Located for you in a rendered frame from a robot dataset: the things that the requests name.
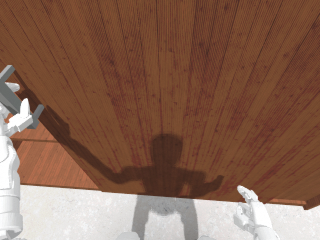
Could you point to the handle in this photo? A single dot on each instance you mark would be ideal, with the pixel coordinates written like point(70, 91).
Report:
point(11, 102)

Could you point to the left robot forearm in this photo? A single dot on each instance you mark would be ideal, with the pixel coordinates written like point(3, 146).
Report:
point(11, 221)

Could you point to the wardrobe door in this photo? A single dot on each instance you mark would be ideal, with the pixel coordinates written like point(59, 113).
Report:
point(304, 190)
point(173, 98)

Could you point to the robot right hand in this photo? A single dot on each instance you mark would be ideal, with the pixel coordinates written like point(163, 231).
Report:
point(253, 216)

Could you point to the robot left hand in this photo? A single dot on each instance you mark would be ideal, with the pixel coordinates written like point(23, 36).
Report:
point(18, 122)

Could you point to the right robot forearm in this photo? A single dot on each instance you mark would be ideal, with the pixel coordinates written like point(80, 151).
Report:
point(265, 233)

